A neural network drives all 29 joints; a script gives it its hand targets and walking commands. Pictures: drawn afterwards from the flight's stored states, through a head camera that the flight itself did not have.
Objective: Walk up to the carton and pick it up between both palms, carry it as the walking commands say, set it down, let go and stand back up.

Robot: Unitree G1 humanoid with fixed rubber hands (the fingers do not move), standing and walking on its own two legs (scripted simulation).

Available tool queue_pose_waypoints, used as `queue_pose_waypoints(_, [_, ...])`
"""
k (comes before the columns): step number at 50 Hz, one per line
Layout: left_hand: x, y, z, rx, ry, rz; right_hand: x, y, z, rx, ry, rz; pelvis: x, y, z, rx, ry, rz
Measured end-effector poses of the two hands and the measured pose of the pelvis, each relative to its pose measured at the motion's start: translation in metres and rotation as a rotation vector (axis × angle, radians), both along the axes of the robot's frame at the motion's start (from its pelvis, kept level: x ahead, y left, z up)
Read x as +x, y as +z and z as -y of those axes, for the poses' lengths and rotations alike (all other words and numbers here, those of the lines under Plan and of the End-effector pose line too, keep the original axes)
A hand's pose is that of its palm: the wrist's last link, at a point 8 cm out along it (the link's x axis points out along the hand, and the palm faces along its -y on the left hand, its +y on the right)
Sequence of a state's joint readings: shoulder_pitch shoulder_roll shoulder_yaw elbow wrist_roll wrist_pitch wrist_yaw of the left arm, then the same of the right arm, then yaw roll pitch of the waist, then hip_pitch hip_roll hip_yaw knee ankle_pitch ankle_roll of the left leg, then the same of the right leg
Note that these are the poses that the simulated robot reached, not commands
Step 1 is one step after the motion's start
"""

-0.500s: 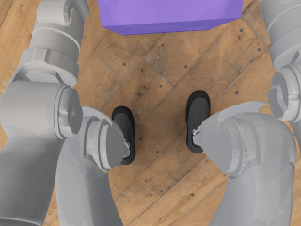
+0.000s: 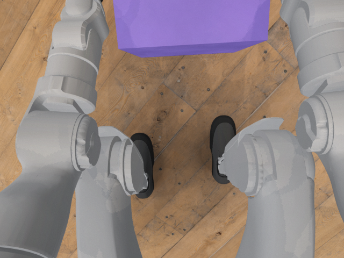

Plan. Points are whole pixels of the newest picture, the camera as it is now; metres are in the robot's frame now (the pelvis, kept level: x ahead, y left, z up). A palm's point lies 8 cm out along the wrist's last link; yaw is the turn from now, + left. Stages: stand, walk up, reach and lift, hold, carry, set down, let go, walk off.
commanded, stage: reach and lift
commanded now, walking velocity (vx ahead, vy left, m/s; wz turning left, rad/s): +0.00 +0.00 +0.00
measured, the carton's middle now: out of the picture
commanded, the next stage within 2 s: none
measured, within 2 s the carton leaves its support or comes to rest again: neither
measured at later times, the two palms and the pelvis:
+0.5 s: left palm out of the picture +0.56 +0.11 -0.09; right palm out of the picture +0.54 -0.22 -0.09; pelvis +0.00 +0.00 +0.03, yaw +0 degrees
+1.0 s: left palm out of the picture +0.54 +0.11 -0.01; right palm out of the picture +0.53 -0.21 -0.01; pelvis +0.01 +0.00 +0.08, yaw +0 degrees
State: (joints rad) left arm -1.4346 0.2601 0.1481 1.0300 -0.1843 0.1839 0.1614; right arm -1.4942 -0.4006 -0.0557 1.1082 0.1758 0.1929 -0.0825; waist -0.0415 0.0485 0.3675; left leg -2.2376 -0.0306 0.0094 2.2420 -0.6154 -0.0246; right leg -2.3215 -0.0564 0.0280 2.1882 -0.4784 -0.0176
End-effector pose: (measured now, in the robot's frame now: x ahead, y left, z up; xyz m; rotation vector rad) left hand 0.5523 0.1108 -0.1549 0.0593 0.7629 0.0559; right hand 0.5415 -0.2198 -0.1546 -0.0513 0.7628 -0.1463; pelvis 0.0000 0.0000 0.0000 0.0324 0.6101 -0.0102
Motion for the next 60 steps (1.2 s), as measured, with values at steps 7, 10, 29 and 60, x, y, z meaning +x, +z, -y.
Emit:
queue_pose_waypoints(7, [0.004, 0.031, 0.002, -0.004, 0.017, 0.033, 0.004, 0.034, 0.001, 0.001, -0.015, 0.034, 0.0, 0.009, -0.001, 0.002, -0.003, -0.031])
queue_pose_waypoints(10, [0.006, 0.042, 0.001, -0.005, 0.024, 0.043, 0.006, 0.045, 0.0, 0.002, -0.01, 0.044, 0.0, 0.013, -0.001, 0.004, -0.004, -0.046])
queue_pose_waypoints(29, [0.002, 0.078, 0.005, -0.004, 0.065, 0.065, 0.003, 0.076, -0.004, -0.031, -0.07, 0.057, 0.007, 0.036, 0.001, 0.011, -0.008, -0.138])
queue_pose_waypoints(60, [-0.022, 0.176, 0.001, -0.001, 0.104, 0.081, -0.023, 0.169, -0.011, -0.024, -0.096, 0.059, 0.008, 0.095, 0.0, 0.02, -0.032, -0.211])
